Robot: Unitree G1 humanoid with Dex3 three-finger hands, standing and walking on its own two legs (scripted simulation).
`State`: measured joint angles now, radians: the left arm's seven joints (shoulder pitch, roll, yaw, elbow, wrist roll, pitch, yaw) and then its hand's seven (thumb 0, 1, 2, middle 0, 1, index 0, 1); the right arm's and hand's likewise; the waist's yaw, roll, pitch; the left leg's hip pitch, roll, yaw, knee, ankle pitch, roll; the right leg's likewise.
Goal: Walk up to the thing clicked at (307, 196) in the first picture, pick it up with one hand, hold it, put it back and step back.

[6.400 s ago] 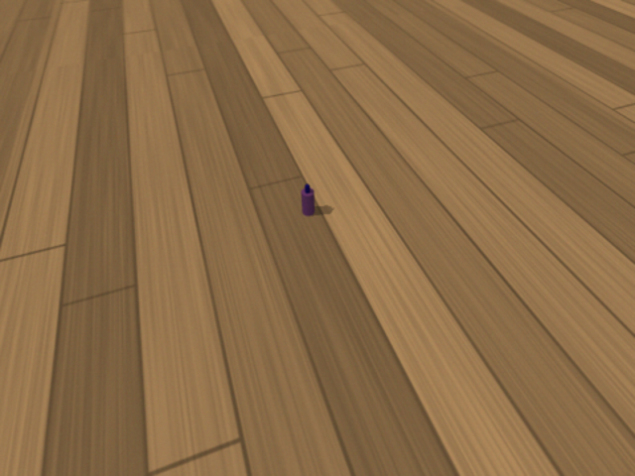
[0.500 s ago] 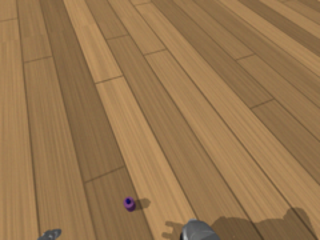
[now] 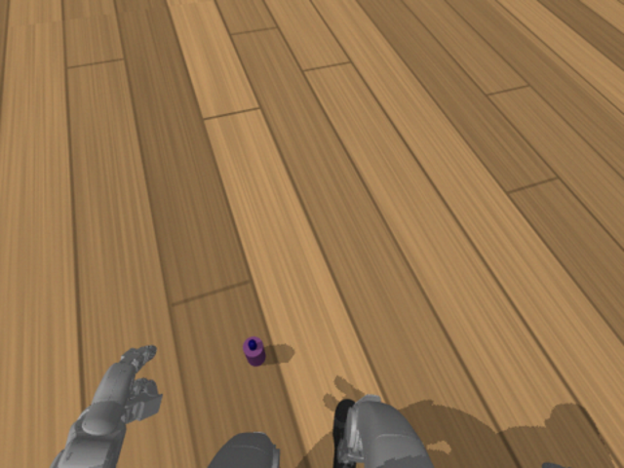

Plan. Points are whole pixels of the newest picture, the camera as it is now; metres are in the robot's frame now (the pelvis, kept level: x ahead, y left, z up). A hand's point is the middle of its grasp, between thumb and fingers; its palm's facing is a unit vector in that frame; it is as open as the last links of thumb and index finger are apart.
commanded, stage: walk up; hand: left
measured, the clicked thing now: (254, 350) +0.39 +0.16 -0.66
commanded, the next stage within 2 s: none
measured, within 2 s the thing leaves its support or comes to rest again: neither
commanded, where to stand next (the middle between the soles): +0.04 -0.02 m, yaw -4 degrees
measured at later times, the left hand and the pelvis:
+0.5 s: hand out of the picture -0.02 +0.26 -0.09, palm faces -0.04 -0.89 -0.46, open 7.4 cm; pelvis -0.04 -0.03 +0.03, yaw -5 degrees
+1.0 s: hand out of the picture +0.10 +0.24 -0.15, palm faces -0.06 -0.95 -0.31, open 7.4 cm; pelvis +0.01 +0.00 +0.01, yaw -2 degrees
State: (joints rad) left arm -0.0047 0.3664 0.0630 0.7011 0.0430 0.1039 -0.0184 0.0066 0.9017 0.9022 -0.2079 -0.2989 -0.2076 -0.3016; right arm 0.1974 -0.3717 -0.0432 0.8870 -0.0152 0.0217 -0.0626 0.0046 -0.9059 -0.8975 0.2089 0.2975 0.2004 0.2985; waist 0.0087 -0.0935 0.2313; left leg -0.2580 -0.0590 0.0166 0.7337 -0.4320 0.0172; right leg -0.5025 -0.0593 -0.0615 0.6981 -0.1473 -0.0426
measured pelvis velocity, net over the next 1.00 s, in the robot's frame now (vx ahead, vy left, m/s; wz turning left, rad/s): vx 0.01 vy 0.00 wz -0.04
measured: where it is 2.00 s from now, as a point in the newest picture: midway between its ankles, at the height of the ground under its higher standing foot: outside the picture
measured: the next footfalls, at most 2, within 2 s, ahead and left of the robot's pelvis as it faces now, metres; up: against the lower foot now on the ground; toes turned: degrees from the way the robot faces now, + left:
right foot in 0.36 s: -0.05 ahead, -0.14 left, +0.00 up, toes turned -6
left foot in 0.76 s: +0.16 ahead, +0.10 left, +0.00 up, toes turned -1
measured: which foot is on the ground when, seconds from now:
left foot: down 0.00-0.38, up 0.40-0.74, down 0.76-1.00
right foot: down 0.00-0.00, up 0.02-0.34, down 0.36-0.80, up 0.82-1.00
